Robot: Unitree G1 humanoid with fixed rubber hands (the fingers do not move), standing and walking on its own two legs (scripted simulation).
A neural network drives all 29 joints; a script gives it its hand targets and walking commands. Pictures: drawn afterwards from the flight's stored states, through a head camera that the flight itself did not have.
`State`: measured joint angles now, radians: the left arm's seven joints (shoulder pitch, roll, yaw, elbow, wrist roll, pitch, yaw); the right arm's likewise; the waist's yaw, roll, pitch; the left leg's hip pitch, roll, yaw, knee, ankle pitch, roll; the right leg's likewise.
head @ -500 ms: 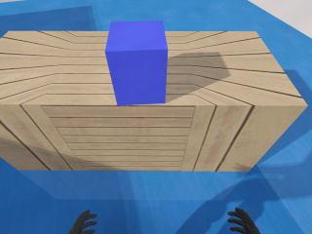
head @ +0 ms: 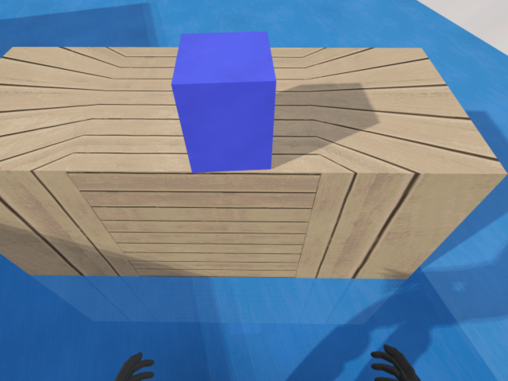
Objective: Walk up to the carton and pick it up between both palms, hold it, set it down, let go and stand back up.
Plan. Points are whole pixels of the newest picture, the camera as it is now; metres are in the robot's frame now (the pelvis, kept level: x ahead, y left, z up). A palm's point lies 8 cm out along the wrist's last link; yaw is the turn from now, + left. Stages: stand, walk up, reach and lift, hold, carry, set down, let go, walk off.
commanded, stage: stand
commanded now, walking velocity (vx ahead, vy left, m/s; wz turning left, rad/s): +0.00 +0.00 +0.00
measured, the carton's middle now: (228, 104) +0.70 +0.07 +0.02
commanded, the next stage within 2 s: walk up in 0.28 s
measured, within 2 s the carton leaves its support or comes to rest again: neither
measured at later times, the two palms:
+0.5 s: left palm out of the picture +0.09 +0.23 -0.11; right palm out of the picture +0.09 -0.23 -0.11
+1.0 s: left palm (113, 341) +0.21 +0.26 -0.11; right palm out of the picture +0.08 -0.24 -0.09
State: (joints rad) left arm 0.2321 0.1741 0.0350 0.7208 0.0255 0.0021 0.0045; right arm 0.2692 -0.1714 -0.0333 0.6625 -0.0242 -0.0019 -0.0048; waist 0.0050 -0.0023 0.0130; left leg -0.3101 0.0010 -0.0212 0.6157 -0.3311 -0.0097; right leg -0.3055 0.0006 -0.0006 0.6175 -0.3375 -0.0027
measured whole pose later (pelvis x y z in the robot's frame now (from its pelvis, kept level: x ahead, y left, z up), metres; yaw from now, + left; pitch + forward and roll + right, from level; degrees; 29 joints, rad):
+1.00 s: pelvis +0.13 +0.02 +0.01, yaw +4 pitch -2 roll +0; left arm 0.27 0.23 0.01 0.76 0.07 -0.02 -0.04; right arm 0.56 -0.22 -0.05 0.82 -0.05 -0.08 0.00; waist -0.04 -0.05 0.08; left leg -0.04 -0.01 0.01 0.44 -0.35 0.02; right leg -0.53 -0.06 -0.04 0.75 -0.16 0.02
